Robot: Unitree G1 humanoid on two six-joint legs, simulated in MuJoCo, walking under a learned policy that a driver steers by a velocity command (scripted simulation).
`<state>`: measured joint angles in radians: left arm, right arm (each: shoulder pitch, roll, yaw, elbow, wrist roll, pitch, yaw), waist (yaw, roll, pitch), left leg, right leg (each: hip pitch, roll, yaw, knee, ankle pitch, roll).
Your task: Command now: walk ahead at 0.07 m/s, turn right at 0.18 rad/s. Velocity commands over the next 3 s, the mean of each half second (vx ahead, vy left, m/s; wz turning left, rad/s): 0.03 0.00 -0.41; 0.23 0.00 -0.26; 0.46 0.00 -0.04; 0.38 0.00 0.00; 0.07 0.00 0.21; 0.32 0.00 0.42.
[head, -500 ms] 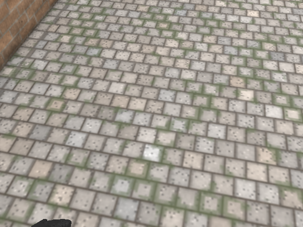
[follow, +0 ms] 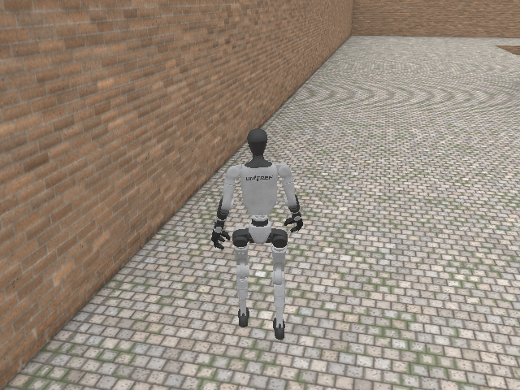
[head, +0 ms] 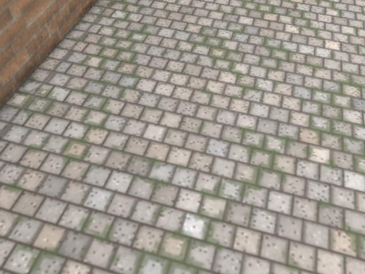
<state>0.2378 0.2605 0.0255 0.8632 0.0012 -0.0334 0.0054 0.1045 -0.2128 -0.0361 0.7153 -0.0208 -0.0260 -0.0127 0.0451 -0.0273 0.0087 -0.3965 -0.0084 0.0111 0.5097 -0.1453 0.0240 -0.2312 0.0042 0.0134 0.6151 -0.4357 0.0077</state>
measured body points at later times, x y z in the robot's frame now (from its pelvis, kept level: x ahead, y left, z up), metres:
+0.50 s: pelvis +0.00 -0.03 +0.01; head +0.03 -0.06 +0.46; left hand +0.17 +0.23 -0.08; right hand +0.11 -0.34 -0.10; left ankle +0.05 +0.13 -0.67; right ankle +0.00 -0.11 -0.73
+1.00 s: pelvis +0.08 -0.04 +0.01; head +0.10 -0.03 +0.46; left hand +0.34 +0.13 -0.09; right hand -0.03 -0.29 -0.11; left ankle +0.05 +0.12 -0.73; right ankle +0.13 -0.22 -0.69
